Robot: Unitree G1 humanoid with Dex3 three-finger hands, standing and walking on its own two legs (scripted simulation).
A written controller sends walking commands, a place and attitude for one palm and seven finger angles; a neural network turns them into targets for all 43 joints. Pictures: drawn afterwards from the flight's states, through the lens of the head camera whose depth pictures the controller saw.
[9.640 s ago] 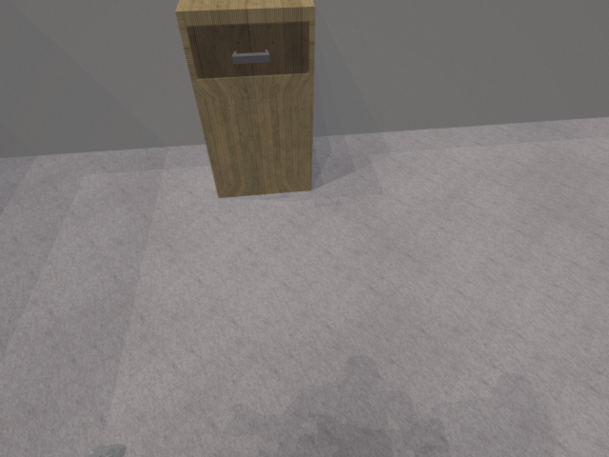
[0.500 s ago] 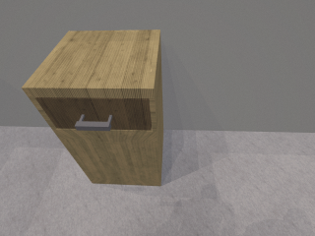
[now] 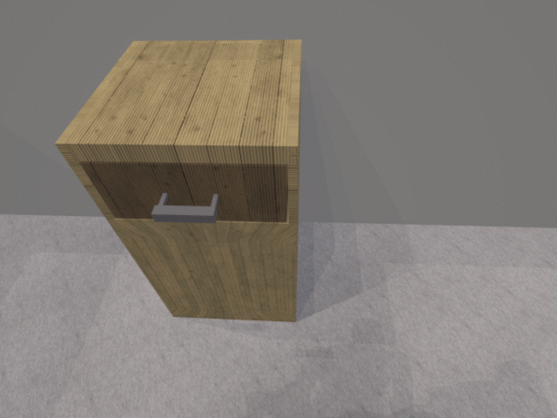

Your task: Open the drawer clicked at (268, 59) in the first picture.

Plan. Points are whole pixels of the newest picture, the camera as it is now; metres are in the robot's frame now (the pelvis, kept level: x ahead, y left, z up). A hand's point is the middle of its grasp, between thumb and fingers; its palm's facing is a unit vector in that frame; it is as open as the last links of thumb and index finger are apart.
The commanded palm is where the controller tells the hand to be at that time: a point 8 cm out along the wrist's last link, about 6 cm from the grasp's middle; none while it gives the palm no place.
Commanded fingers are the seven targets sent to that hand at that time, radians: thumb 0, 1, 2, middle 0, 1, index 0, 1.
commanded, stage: come to a stop and stand still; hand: left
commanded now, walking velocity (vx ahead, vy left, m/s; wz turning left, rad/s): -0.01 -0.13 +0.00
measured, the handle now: (187, 206) +0.52 +0.24 -0.07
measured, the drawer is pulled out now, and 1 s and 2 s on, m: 0.00 0.00 0.00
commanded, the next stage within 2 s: look again from close up in 1.32 s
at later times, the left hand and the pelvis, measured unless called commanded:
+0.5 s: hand out of the picture +0.00 +0.14 -0.16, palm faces +0.04 -0.98 -0.19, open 7.2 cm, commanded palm none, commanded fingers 0.00 0.90 0.90 -0.20 -0.30 -0.20 -0.30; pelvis +0.02 -0.02 +0.01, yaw +0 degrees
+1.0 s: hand out of the picture -0.02 +0.11 -0.17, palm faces +0.05 -0.98 -0.17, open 7.3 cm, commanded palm none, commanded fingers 0.00 0.90 0.90 -0.20 -0.30 -0.20 -0.30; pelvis +0.00 -0.04 +0.00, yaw +1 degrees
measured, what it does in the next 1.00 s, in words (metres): stands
